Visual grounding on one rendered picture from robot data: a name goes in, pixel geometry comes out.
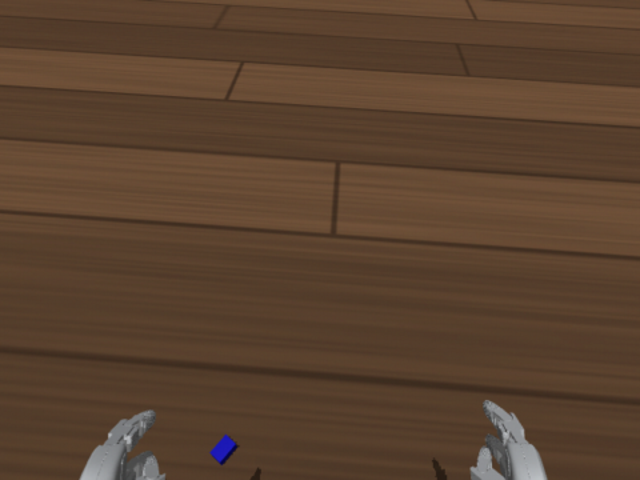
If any small box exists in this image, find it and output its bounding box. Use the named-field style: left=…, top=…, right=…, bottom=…
left=210, top=435, right=237, bottom=465

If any left robot hand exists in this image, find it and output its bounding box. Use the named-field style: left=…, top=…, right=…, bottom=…
left=79, top=410, right=165, bottom=480

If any right robot hand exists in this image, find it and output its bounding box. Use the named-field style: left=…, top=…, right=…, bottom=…
left=470, top=400, right=547, bottom=480

